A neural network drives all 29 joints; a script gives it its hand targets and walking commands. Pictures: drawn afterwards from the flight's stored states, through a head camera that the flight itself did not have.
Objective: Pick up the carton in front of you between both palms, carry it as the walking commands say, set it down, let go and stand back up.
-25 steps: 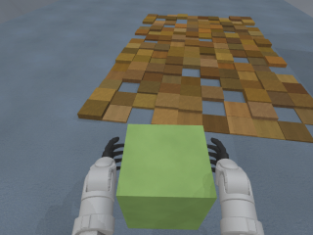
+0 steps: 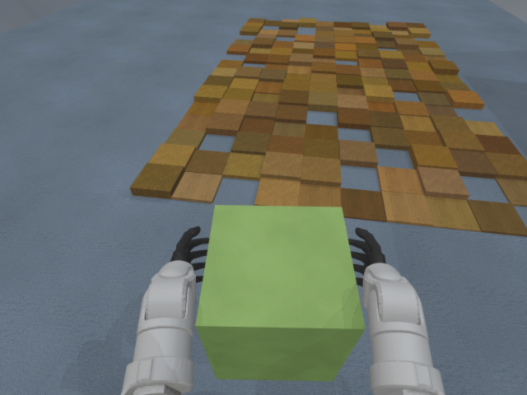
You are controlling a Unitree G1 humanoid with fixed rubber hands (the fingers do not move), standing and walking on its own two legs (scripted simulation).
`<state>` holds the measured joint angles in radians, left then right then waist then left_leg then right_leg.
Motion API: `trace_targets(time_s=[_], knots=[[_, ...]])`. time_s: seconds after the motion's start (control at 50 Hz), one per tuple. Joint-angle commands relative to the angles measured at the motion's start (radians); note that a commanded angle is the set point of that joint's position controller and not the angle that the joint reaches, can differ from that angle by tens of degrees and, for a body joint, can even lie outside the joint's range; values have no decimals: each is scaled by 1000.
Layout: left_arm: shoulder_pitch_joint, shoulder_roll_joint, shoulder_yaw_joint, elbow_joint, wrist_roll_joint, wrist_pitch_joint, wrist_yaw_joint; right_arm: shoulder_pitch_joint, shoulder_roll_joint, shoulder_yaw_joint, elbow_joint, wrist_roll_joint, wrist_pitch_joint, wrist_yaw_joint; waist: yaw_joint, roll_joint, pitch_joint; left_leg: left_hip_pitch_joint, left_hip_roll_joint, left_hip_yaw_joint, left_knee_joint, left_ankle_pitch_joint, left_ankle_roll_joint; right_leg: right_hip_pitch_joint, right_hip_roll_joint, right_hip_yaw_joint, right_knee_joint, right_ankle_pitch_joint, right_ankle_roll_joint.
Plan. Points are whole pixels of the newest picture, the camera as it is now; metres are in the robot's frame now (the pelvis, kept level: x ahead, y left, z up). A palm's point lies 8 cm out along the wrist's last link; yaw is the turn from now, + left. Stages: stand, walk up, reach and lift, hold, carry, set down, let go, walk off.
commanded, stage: hold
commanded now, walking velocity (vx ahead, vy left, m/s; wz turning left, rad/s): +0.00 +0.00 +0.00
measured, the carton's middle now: (276, 296) +0.29 +0.00 -0.02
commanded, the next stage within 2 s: carry in 0.40 s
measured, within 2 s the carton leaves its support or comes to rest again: neither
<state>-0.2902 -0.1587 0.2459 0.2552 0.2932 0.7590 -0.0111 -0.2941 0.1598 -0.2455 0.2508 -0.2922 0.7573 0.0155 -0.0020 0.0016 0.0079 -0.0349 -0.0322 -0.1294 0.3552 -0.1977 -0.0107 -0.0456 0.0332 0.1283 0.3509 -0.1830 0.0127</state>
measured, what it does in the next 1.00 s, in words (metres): walks ahead: right foot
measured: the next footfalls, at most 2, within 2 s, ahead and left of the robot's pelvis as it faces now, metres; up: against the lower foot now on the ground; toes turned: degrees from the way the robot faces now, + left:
right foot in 0.98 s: +0.27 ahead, -0.11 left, +0.00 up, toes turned -8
left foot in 1.38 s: +0.63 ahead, +0.09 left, +0.00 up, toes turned +13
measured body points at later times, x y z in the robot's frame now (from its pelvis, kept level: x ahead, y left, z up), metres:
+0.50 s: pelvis +0.01 +0.00 +0.00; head -0.04 +0.00 +0.44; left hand +0.31 +0.15 +0.04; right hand +0.31 -0.15 +0.05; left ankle +0.01 +0.13 -0.74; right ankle +0.01 -0.13 -0.74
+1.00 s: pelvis +0.20 -0.02 -0.02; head +0.20 -0.03 +0.43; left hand +0.48 +0.13 +0.07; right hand +0.48 -0.18 +0.07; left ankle +0.06 +0.10 -0.74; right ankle +0.24 -0.10 -0.75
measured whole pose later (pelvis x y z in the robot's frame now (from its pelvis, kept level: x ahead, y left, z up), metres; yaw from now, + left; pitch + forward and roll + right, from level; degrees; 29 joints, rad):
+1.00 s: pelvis +0.20 -0.02 -0.02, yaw +1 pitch +5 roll -1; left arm -0.15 -0.13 0.10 -0.36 0.09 1.19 0.09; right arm -0.14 0.13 -0.10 -0.40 -0.10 1.21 -0.10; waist -0.03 0.06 -0.11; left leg -0.12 0.11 0.11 0.52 -0.45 -0.04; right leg -0.39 -0.01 -0.21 0.51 -0.21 -0.04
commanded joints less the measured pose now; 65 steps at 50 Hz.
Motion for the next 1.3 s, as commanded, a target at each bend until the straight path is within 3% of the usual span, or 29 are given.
trace_targets(time_s=[0.0,0.36,0.38,0.42,0.44,0.5,0.54,0.58,0.62,0.64,0.66,0.68,0.72,0.74,0.76,0.78,0.8,0.84,0.9,0.94,0.96,0.98,1.0,1.02,1.06,1.08,1.12,1.2,1.28], knots=[[-490,-898,-538,-33,-267,-28,-233,-460,913,535,-15,262,-21,229,0,0,-213,16,-61,66,-57,156,-7,60,60,-65,-47,159,7],[-459,-895,-547,-58,-274,-25,-229,-431,902,546,-44,267,-20,228,0,2,-210,21,-61,62,-60,180,-7,62,63,-63,-48,176,8],[-476,-899,-566,-61,-285,-24,-228,-446,906,559,-30,277,-20,227,2,15,-200,-97,112,41,21,22,11,-77,-112,-42,39,14,-9],[-478,-909,-595,-96,-307,-22,-225,-445,917,588,-76,296,-18,222,-2,20,-191,-196,108,-27,-38,-433,31,-169,-83,-20,17,-409,-22],[-493,-912,-620,-124,-322,-17,-222,-460,918,611,-103,312,-12,218,-3,25,-172,-234,111,-33,-45,-544,37,-210,-76,-29,27,-505,-21],[-486,-899,-696,-217,-370,16,-204,-456,909,686,-201,362,22,198,-2,75,-246,-213,156,-45,-35,-406,53,-211,-59,-122,141,-271,-17],[-477,-876,-747,-287,-412,64,-192,-433,882,738,-261,397,68,181,-2,111,-294,-202,179,-56,-34,-423,74,-215,-49,-163,146,-258,-16],[-491,-857,-789,-341,-449,124,-181,-445,850,775,-323,429,127,167,2,39,-256,-308,152,9,46,-449,59,-179,-108,-90,50,-356,-35],[-461,-816,-796,-361,-469,186,-168,-454,822,802,-365,461,194,158,22,-217,-225,-536,55,203,362,-299,3,-24,-299,212,-138,-465,-116],[-431,-811,-798,-372,-475,214,-158,-463,818,820,-391,490,226,158,25,-267,-172,-636,54,241,337,-312,4,26,-364,301,-151,-346,-170],[-418,-809,-804,-410,-482,239,-149,-477,826,842,-426,525,252,158,25,-228,-168,-603,69,235,270,-311,14,13,-365,273,-136,-219,-191],[-426,-809,-814,-458,-497,263,-142,-473,839,859,-447,554,274,158,18,-170,-203,-504,56,255,174,-246,17,-12,-330,177,-88,-140,-176],[-392,-817,-838,-534,-530,309,-134,-397,857,866,-474,583,312,152,10,-95,-323,-138,40,290,31,-88,18,-171,-232,-49,54,-122,-103],[-378,-816,-847,-564,-545,332,-137,-345,861,857,-479,577,329,147,-6,-20,-360,31,127,164,-36,-104,44,-290,-161,-178,196,-151,-58],[-382,-829,-862,-585,-570,358,-144,-293,845,838,-485,553,343,138,-20,217,-358,214,315,-127,-65,-69,125,-535,-96,-273,433,-172,-4],[-392,-833,-876,-600,-589,377,-156,-257,834,828,-492,529,358,129,-31,310,-299,288,413,-258,-66,135,216,-719,-62,-272,465,-340,2],[-386,-846,-882,-605,-601,388,-166,-267,832,833,-547,526,372,122,-38,224,-255,318,435,-262,-54,300,251,-797,-78,-235,486,-438,-15],[-358,-860,-870,-632,-625,403,-173,-289,882,843,-622,548,394,118,-40,115,-284,346,419,-168,-52,286,216,-797,-94,-225,410,-397,-29],[-332,-854,-862,-682,-613,420,-160,-317,865,864,-699,577,420,123,-27,156,-318,179,323,50,-57,223,126,-517,-51,-299,205,-158,-21],[-301,-830,-842,-688,-598,434,-145,-325,836,870,-714,602,444,130,0,114,-346,-77,237,220,67,154,72,-114,-1,-377,57,12,-25],[-288,-811,-826,-684,-585,444,-138,-319,810,868,-717,610,456,134,11,58,-389,-243,207,288,201,140,40,129,-40,-343,68,0,-44],[-259,-787,-806,-661,-562,453,-130,-351,773,867,-731,621,473,139,40,-164,-397,-428,121,355,476,-41,-15,225,-259,34,-99,-239,-103],[-277,-779,-787,-636,-541,459,-123,-410,768,874,-738,645,491,145,41,-317,-356,-676,38,287,663,-302,-19,322,-446,378,-150,-151,-240],[-314,-785,-787,-657,-546,470,-118,-414,775,872,-712,650,500,150,32,-202,-322,-756,102,181,791,-336,18,309,-492,393,-128,-30,-283],[-351,-812,-800,-665,-563,485,-116,-399,796,848,-662,646,504,155,26,-40,-321,-768,157,152,810,-252,43,259,-440,228,-100,150,-238],[-371,-830,-812,-669,-576,487,-120,-378,812,839,-639,632,502,154,22,-14,-320,-745,168,154,745,-193,41,240,-414,141,-116,198,-200],[-384,-855,-830,-662,-599,488,-135,-346,851,829,-601,604,493,146,23,-66,-312,-691,140,200,615,-117,25,221,-350,-3,-132,292,-150],[-349,-873,-847,-635,-623,476,-171,-269,896,819,-566,536,466,124,21,-117,-257,-664,94,281,388,0,9,205,-286,-155,-134,420,-133],[-319,-874,-845,-632,-615,458,-187,-261,907,835,-593,524,447,119,25,-175,-189,-487,47,382,186,136,34,109,-255,-252,-125,536,-106]])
